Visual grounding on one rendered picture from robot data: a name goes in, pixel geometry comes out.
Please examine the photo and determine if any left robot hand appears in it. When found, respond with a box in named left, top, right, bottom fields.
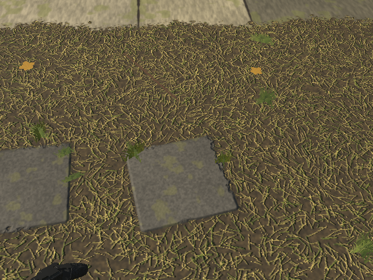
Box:
left=31, top=262, right=88, bottom=280

